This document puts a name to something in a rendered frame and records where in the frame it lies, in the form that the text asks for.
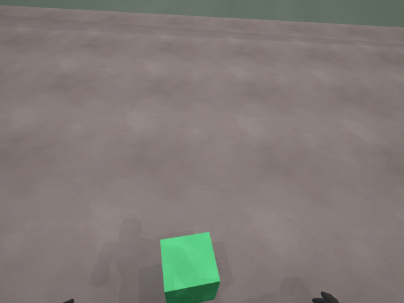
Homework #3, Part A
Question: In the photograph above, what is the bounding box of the carton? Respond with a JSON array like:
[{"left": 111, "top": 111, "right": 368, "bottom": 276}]
[{"left": 160, "top": 232, "right": 220, "bottom": 303}]

